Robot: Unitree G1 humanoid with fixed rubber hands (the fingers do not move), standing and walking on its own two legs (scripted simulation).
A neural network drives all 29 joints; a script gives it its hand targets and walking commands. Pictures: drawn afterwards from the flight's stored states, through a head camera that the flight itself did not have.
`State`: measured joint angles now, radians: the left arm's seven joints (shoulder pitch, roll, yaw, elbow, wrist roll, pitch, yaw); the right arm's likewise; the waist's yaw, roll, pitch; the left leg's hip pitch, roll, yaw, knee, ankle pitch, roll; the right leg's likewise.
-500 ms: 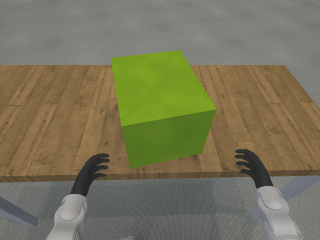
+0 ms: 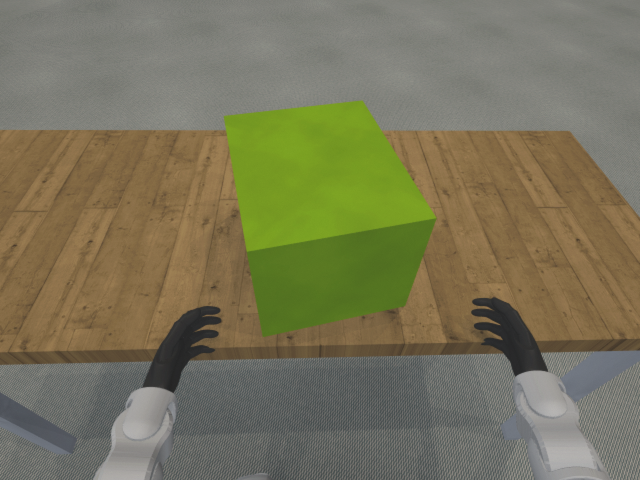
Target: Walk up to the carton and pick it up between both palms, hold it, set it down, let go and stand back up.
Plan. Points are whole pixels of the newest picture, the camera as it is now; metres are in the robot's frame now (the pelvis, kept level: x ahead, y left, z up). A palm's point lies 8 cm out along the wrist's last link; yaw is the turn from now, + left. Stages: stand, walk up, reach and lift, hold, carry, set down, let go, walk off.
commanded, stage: stand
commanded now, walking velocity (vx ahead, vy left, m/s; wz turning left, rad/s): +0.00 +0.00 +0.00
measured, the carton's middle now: (315, 212) +0.48 +0.02 +0.05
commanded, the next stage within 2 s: none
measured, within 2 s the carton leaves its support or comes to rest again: neither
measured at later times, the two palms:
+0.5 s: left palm (168, 372) +0.24 +0.20 +0.01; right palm (523, 360) +0.25 -0.24 +0.02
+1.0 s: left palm (168, 372) +0.24 +0.20 +0.01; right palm (522, 360) +0.25 -0.24 +0.02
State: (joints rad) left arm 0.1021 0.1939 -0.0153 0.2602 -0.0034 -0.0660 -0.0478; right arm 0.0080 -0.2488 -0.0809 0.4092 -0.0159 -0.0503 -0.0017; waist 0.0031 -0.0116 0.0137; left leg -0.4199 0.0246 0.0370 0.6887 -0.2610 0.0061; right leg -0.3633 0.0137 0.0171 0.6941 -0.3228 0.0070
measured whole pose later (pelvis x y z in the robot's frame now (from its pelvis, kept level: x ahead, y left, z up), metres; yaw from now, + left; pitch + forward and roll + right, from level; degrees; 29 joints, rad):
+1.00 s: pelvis +0.00 +0.00 +0.00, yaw +0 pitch -1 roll +0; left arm 0.11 0.20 -0.02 0.25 0.00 -0.07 -0.05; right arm 0.02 -0.25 -0.08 0.40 -0.02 -0.05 0.00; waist 0.00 -0.01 0.01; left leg -0.42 0.02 0.04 0.70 -0.27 0.01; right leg -0.36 0.01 0.02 0.70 -0.33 0.01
